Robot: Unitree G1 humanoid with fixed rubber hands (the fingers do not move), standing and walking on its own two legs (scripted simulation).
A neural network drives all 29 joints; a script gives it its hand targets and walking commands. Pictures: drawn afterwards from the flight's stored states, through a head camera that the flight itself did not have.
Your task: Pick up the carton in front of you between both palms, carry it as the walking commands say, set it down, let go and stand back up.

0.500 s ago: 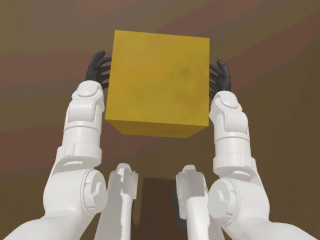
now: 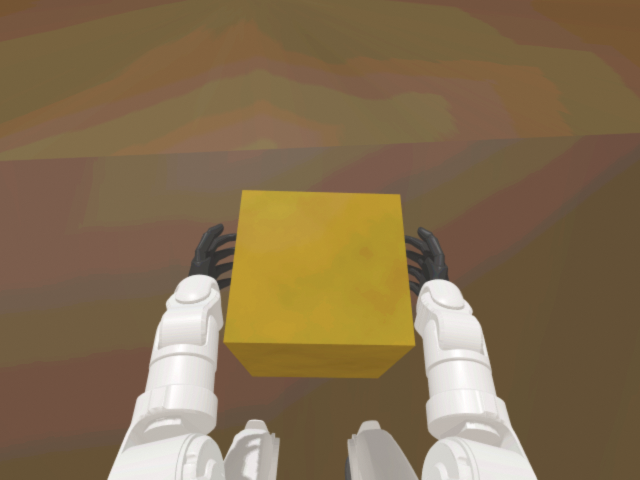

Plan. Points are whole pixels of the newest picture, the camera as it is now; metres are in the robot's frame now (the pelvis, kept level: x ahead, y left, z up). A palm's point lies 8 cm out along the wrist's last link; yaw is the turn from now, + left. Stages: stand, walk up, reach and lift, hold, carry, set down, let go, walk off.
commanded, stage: reach and lift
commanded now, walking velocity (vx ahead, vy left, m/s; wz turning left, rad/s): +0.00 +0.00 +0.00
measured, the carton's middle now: (318, 295) +0.39 +0.00 -0.09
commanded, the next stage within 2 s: hold in 1.50 s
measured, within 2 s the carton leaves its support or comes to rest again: neither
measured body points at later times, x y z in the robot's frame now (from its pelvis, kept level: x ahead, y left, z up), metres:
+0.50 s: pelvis +0.03 +0.00 +0.09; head +0.01 +0.00 +0.54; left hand +0.34 +0.15 +0.11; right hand +0.34 -0.15 +0.11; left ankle +0.06 +0.13 -0.64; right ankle +0.05 -0.13 -0.64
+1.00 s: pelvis +0.03 +0.00 +0.10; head +0.01 +0.00 +0.55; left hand +0.34 +0.15 +0.12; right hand +0.34 -0.15 +0.12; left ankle +0.06 +0.13 -0.64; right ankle +0.05 -0.13 -0.64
